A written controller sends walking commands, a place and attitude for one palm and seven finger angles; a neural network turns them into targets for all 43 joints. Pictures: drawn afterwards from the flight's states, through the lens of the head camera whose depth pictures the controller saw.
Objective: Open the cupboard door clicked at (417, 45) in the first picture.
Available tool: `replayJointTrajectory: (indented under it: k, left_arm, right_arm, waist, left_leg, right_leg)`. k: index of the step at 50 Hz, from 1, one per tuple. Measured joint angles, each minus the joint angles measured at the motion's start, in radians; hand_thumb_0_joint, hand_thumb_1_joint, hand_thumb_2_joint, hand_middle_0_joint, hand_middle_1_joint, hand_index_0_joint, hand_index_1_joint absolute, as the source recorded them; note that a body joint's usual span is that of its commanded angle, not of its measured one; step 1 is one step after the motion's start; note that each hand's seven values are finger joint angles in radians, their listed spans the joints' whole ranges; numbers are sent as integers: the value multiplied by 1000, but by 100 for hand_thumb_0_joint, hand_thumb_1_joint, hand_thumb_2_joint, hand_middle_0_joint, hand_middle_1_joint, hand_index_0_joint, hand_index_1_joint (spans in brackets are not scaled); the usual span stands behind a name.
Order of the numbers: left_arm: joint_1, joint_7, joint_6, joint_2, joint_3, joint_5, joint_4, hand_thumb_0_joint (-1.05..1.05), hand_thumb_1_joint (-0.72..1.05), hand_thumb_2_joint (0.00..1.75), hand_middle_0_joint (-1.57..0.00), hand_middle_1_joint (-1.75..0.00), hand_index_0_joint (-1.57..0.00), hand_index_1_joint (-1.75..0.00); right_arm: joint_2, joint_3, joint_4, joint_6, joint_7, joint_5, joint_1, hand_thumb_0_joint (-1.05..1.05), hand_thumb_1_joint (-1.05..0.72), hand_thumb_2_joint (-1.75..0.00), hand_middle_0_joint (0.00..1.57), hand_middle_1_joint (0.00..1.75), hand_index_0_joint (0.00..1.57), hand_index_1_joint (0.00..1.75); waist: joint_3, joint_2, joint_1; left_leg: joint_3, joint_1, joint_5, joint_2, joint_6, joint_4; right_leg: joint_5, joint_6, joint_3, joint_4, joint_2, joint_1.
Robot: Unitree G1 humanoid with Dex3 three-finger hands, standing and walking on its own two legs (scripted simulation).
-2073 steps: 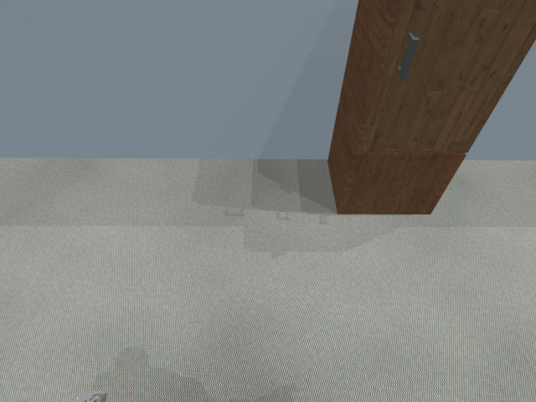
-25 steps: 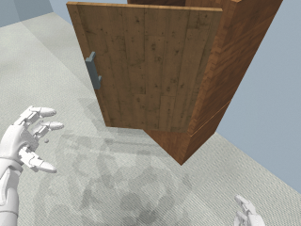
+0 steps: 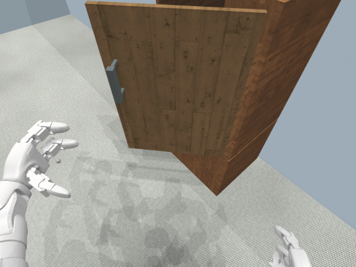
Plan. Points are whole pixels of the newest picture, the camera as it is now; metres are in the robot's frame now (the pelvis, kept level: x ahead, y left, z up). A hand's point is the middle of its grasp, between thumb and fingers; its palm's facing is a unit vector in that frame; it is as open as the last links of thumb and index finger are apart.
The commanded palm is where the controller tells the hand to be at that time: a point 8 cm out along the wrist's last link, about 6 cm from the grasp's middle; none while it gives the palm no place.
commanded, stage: move the hooked fingers beside the handle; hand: left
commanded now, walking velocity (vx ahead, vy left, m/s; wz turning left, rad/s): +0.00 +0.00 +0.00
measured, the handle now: (117, 81) +0.59 +0.23 +0.07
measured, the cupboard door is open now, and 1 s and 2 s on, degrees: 42 42 42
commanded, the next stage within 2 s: none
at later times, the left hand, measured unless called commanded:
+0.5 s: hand (73, 131) +0.38 +0.27 +0.09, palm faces -0.03 -1.00 +0.00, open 14.0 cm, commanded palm +0.36 +0.32 +0.08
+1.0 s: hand (85, 107) +0.46 +0.28 +0.09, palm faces -0.05 -1.00 +0.01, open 14.0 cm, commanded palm +0.45 +0.33 +0.08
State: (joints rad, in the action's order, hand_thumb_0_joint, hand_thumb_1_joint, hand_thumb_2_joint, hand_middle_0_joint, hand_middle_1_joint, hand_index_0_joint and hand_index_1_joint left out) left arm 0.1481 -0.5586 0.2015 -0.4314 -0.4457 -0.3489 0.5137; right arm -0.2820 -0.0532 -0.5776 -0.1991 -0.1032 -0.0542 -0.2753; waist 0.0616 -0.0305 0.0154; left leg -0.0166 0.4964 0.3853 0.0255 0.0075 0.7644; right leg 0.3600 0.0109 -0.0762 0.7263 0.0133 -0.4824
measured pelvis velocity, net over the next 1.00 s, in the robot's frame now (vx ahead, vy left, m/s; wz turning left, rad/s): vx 0.00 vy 0.01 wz -0.04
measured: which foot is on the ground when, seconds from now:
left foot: down 0.00-1.00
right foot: down 0.00-1.00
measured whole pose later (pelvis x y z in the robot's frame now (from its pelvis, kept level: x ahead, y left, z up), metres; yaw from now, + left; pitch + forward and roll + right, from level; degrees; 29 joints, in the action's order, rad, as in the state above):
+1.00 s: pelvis +0.00 +0.01 -0.02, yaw -2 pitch +17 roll -3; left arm 0.81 -0.57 0.31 -0.69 -0.51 -0.18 1.17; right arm -0.30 -0.05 -0.61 0.00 -0.07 -0.03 -0.38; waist 0.08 0.00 -0.12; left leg -0.03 0.78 0.43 0.05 0.02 0.90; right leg 0.37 0.00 -0.06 0.83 0.00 -0.76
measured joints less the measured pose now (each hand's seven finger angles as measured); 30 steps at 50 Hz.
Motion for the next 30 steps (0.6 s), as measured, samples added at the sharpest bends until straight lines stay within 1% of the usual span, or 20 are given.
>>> replayJointTrajectory:
  k: [5,8,12,16,23,30]
  left_arm:
    - [83,2,12,-9,20,19,63,-1,-51,30,-30,-120,-30,-120]
    - [130,2,17,-18,21,30,112,-1,-51,30,-30,-120,-30,-120]
    - [188,4,20,-40,5,45,185,-1,-50,30,-31,-120,-30,-120]
    - [230,3,36,-68,-20,57,247,-1,-50,30,-31,-120,-30,-120]
    - [308,-15,62,-103,-31,65,342,-1,-50,30,-30,-120,-30,-120]
    - [421,-21,86,-140,-35,96,459,-1,-50,30,-30,-120,-30,-120]
  right_arm:
    - [-4,0,-12,5,-5,0,-2,1,-90,-90,20,30,20,30]
    - [-5,-1,-17,14,-3,1,-4,1,-90,-90,20,30,20,30]
    - [-7,0,-16,29,3,3,-15,1,-90,-90,20,30,20,30]
    - [-12,4,-13,47,10,5,-36,1,-90,-90,20,30,20,30]
    - [-24,13,-26,78,15,3,-76,1,-90,-90,20,30,20,30]
    - [-26,13,-39,107,17,8,-86,1,-90,-90,20,30,20,30]
  waist:
    - [-3,3,-4]
    - [-1,5,-14]
    - [3,10,-31]
    - [4,14,-45]
    - [9,15,-56]
    - [9,22,-74]
  left_leg:
    - [5,17,-3,-1,-1,7]
    - [3,27,-4,-1,-1,11]
    - [-4,44,-3,3,-1,15]
    - [-11,61,0,8,-2,24]
    - [-12,98,7,10,0,42]
    - [-10,145,13,12,3,66]
  right_leg:
    - [-2,2,-5,7,2,-14]
    - [-2,2,-2,12,1,-27]
    - [-3,3,5,19,-2,-48]
    - [-3,3,12,27,-7,-69]
    - [-1,2,13,40,-9,-104]
    - [1,0,12,57,-10,-148]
